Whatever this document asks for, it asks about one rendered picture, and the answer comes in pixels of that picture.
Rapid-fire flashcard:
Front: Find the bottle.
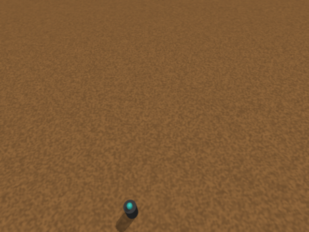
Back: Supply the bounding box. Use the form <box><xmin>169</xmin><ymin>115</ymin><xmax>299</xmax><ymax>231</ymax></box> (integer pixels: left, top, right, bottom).
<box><xmin>123</xmin><ymin>200</ymin><xmax>138</xmax><ymax>219</ymax></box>

